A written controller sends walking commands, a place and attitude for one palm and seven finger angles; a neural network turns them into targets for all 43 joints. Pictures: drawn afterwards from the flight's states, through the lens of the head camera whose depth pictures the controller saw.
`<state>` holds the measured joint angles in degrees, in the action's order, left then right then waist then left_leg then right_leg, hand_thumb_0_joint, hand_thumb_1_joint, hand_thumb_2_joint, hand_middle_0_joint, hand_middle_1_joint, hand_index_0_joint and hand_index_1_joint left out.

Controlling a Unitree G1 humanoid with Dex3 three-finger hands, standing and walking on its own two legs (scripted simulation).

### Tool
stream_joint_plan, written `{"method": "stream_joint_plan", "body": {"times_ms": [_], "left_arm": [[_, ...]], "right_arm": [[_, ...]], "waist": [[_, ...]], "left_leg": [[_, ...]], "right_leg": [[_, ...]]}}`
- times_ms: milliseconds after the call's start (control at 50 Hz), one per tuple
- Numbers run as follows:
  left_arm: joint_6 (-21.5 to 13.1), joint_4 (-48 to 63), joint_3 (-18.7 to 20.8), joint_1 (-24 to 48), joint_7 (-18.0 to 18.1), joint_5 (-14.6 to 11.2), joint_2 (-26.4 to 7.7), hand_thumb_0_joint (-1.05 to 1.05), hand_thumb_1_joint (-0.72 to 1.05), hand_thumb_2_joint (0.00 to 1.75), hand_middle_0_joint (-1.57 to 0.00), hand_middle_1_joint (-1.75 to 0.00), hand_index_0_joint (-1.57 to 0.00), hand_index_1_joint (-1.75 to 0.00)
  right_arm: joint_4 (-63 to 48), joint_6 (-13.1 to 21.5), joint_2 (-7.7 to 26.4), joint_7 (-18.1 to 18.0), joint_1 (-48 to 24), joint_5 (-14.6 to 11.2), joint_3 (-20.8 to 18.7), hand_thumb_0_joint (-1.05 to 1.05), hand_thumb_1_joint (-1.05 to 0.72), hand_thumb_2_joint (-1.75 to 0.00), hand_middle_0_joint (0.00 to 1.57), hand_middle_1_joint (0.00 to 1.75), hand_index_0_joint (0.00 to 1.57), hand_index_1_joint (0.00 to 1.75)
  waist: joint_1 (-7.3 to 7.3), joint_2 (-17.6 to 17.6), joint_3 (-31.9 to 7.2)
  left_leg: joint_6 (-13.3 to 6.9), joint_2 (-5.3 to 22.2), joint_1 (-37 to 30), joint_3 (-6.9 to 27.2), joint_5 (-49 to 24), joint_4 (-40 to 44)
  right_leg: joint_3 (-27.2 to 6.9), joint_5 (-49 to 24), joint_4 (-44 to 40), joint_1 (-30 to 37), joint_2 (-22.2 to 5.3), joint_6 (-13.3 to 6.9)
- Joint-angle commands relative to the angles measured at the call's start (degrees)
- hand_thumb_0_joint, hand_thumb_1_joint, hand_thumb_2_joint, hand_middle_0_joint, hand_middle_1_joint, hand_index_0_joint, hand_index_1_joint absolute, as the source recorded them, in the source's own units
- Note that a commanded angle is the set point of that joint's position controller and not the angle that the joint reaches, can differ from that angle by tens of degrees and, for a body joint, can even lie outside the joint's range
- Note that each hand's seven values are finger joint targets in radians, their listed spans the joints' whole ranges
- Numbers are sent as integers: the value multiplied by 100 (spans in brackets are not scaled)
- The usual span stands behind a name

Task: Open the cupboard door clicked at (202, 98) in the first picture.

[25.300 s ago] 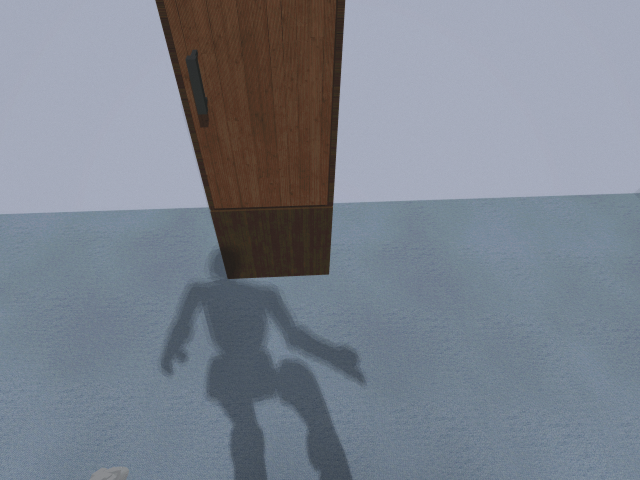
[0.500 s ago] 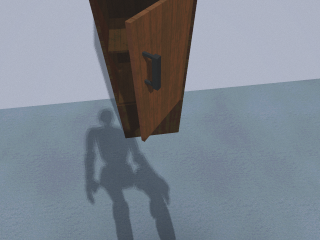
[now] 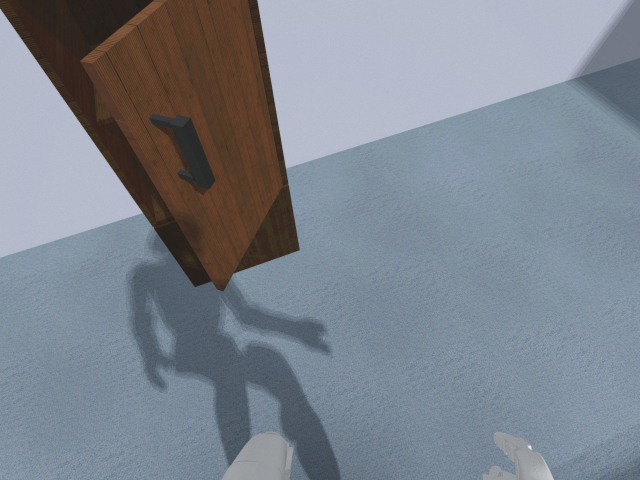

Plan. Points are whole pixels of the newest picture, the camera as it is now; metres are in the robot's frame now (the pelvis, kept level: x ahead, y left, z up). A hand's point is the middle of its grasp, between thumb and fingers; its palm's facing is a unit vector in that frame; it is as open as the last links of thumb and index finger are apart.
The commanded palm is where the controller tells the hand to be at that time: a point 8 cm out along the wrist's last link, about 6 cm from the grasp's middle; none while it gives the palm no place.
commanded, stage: walk to a spot facing it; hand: left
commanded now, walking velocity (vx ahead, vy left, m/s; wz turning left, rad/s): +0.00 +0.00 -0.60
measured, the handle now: (183, 152) +0.54 +0.27 +0.05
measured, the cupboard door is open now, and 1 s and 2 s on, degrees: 48 48 48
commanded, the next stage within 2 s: none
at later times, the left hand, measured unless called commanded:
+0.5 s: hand (146, 449) +0.15 +0.29 -0.17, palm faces -0.25 -0.94 -0.22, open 7.4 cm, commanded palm none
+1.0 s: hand (252, 409) +0.21 +0.14 -0.16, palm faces -0.58 -0.79 -0.22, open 7.3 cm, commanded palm none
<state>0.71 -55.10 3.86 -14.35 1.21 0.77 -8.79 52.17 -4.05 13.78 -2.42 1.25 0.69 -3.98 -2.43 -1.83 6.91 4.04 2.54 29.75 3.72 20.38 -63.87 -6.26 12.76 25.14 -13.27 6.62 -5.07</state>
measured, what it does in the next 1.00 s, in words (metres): steps on the spot, turning right: left foot, then right foot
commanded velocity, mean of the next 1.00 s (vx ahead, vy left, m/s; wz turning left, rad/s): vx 0.12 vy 0.00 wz -0.60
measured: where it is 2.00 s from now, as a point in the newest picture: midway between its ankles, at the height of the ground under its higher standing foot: (443, 412)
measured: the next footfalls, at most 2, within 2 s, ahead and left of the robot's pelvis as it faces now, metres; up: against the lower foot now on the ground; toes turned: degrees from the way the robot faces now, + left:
left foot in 0.30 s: +0.08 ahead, +0.17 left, +0.00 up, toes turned -13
right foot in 0.78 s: -0.02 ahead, -0.04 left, +0.00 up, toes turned -36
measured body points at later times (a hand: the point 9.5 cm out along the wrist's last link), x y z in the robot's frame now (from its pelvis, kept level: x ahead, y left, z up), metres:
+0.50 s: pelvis +0.02 +0.09 +0.00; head +0.09 +0.11 +0.45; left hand +0.16 +0.34 -0.16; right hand +0.02 -0.17 -0.12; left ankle +0.04 +0.18 -0.74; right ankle -0.06 -0.06 -0.64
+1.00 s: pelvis +0.05 +0.03 +0.00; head +0.08 -0.01 +0.45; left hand +0.24 +0.18 -0.14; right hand -0.06 -0.21 -0.15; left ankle +0.17 +0.13 -0.68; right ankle -0.05 -0.02 -0.74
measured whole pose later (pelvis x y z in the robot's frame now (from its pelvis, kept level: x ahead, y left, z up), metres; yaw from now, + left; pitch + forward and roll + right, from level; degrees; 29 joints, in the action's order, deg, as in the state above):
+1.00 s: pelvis +0.05 +0.03 +0.00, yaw -37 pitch +1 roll +0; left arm -1.4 -54.3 2.9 -13.4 -0.5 0.9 -9.7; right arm 53.2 -2.2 13.2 0.6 13.2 1.5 -3.7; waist 1.5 -1.7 4.8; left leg 4.6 6.4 30.8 -2.5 19.3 -58.0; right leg -0.7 18.1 24.4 -6.9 1.7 -2.4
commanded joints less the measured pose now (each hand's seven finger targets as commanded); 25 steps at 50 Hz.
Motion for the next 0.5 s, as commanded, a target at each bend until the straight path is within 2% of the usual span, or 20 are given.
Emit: {"method": "stream_joint_plan", "body": {"times_ms": [0,80,100,120,160,180,200,220,240,260,280,300,320,340,380,420,480], "left_arm": [[-59,308,334,-579,80,59,-1227,0,90,90,-20,-30,-20,-30],[-45,416,350,-585,67,104,-1294,0,90,90,-20,-30,-20,-30],[-45,460,364,-471,58,97,-1371,0,90,90,-20,-30,-20,-30],[-31,498,364,-455,54,106,-1374,0,90,90,-20,-30,-20,-30],[-12,561,384,-300,38,108,-1438,0,90,90,-20,-30,-20,-30],[4,589,388,-213,35,122,-1448,0,90,90,-20,-30,-20,-30],[15,638,394,-34,25,93,-1466,0,90,90,-20,-30,-20,-30],[28,662,383,79,21,65,-1437,0,90,90,-20,-30,-20,-30],[36,719,348,165,8,27,-1333,0,90,90,-20,-30,-20,-30],[45,782,296,3,-35,-44,-1017,0,90,90,-20,-30,-20,-30],[29,828,256,27,-85,-19,-954,0,90,90,-20,-30,-20,-30],[66,843,278,204,-126,46,-1136,0,90,90,-20,-30,-20,-30],[72,865,307,136,-190,95,-1123,0,90,90,-20,-30,-20,-30],[100,704,346,157,-217,137,-1095,0,90,90,-20,-30,-20,-30],[148,616,327,-20,-292,86,-1090,0,90,90,-20,-30,-20,-30],[182,641,266,101,-327,60,-961,0,90,90,-20,-30,-20,-30],[187,705,217,333,-348,72,-902,0,90,90,-20,-30,-20,-30]], "right_arm": [[-531,162,390,-8,-72,-7,-49,0,-90,-90,20,30,20,30],[-730,218,349,16,-253,-29,-34,0,-90,-90,20,30,20,30],[-745,237,312,21,-196,-42,-28,0,-90,-90,20,30,20,30],[-786,255,304,24,-198,-50,-21,0,-90,-90,20,30,20,30],[-820,289,281,23,-85,-76,-21,0,-90,-90,20,30,20,30],[-814,311,279,20,54,-89,-27,0,-90,-90,20,30,20,30],[-752,331,291,9,324,-97,-26,0,-90,-90,20,30,20,30],[-675,360,351,-5,639,-105,-24,0,-90,-90,20,30,20,30],[-575,409,498,-39,984,-89,-50,0,-90,-90,20,30,20,30],[-576,478,992,-78,1178,-7,-121,0,-90,-90,20,30,20,30],[-680,441,1351,-76,1246,14,-189,0,-90,-90,20,30,20,30],[-748,388,1233,-89,1166,95,-110,0,-90,-90,20,30,20,30],[-831,403,1014,-97,921,135,-40,0,-90,-90,20,30,20,30],[-808,417,844,-95,830,146,23,0,-90,-90,20,30,20,30],[-899,414,704,-85,648,99,106,0,-90,-90,20,30,20,30],[-793,427,702,-73,908,104,86,0,-90,-90,20,30,20,30],[-610,441,730,-63,1339,85,64,0,-90,-90,20,30,20,30]], "waist": [[-45,816,-982],[-94,722,-940],[-48,718,-933],[-68,740,-944],[-16,820,-940],[54,835,-939],[182,873,-995],[320,860,-1123],[480,525,-1249],[493,-769,-1431],[429,-1676,-1313],[441,-897,-933],[250,-555,-661],[157,-963,-628],[18,-928,-748],[88,-664,-792],[240,-697,-789]], "left_leg": [[29,-9,697,84,135,95],[5,-95,368,46,366,615],[-16,-114,301,31,353,829],[-41,-157,79,16,395,1060],[-102,-239,-322,6,419,1549],[-109,-281,-661,-18,382,1967],[-151,-313,-977,-7,140,2467],[-162,-303,-1633,7,-299,3109],[-219,-64,-2625,76,-773,3888],[-639,1284,-3462,1433,-835,4623],[-1211,2504,-3206,2491,-1564,4815],[-1562,2673,-2509,2410,-1714,4827],[-1527,2318,-2103,1883,-1756,4896],[-1326,1886,-1937,1453,-2236,4727],[-1095,1484,-1940,420,-2378,4573],[-1053,1325,-2153,25,-2471,4537],[-1058,1389,-2544,-183,-2699,4490]], "right_leg": [[-1788,-3595,-186,1508,-1712,-384],[-2217,-3296,-145,1129,-1727,-665],[-2159,-3220,-154,1130,-1716,-708],[-2283,-3143,-143,925,-1687,-724],[-2382,-3032,-97,652,-1624,-692],[-2411,-2930,-25,407,-1555,-610],[-2304,-2822,69,341,-1424,-506],[-2233,-2450,241,-10,-1264,-319],[-1919,-1694,586,-665,-927,-41],[-1114,242,1386,-1648,-158,288],[-110,2471,2686,-2054,-39,623],[-51,2356,3522,-2034,-364,696],[89,1940,3994,-2033,-456,775],[64,1657,4309,-2030,-513,815],[265,1177,4677,-1970,-689,835],[441,932,4593,-2021,-684,875],[632,825,4129,-2173,-796,909]]}}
